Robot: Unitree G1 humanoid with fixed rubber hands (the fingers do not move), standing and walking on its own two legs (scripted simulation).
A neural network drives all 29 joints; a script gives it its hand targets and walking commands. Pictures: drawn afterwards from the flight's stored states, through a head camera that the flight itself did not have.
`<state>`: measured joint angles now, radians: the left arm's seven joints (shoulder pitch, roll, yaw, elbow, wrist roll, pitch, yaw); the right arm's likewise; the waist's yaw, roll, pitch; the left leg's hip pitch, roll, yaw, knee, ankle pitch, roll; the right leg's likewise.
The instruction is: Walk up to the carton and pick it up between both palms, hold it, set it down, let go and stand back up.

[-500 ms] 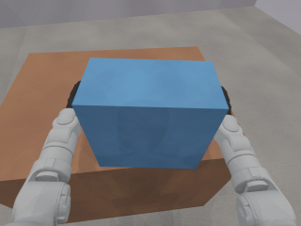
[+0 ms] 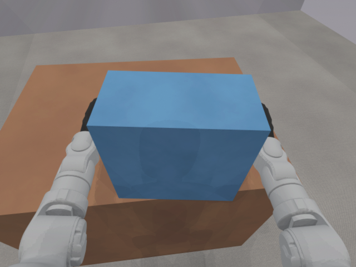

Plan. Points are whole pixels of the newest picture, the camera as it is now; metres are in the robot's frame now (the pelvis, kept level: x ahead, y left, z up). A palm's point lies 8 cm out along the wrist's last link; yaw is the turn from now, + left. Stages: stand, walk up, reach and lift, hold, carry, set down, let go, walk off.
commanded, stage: reach and lift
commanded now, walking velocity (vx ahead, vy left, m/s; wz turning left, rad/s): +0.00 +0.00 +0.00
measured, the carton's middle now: (177, 143) +0.39 +0.00 +0.07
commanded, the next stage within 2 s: none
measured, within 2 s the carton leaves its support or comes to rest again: leaves its support in 0.32 s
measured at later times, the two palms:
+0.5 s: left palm (89, 124) +0.38 +0.19 +0.14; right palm (274, 142) +0.34 -0.20 +0.12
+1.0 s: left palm (83, 109) +0.39 +0.20 +0.18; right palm (277, 111) +0.38 -0.20 +0.17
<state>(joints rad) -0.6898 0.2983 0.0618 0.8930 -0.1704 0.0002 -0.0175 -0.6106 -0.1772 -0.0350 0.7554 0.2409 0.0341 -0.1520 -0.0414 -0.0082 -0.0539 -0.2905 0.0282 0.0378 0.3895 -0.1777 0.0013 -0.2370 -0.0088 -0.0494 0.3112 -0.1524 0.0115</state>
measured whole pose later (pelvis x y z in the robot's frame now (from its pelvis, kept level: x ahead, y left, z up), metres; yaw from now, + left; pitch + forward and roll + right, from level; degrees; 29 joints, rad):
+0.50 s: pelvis +0.00 +0.00 +0.00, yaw +1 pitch +0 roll -1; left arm -0.63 0.21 0.15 0.83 -0.07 -0.08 -0.04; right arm -0.46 -0.11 -0.18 0.66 0.03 -0.09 -0.10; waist -0.05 0.00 -0.08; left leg -0.17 0.01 0.02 0.30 -0.14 0.01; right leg -0.11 -0.03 -0.07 0.22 -0.12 0.02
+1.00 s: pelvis +0.01 -0.01 +0.01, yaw +0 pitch +1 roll -1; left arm -0.59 0.18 0.21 0.48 0.01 0.20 0.00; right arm -0.58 -0.20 -0.06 0.63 0.17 0.03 -0.10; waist -0.04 -0.04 -0.10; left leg -0.15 0.03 0.03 0.28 -0.15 -0.01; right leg -0.08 0.00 -0.05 0.18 -0.12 0.00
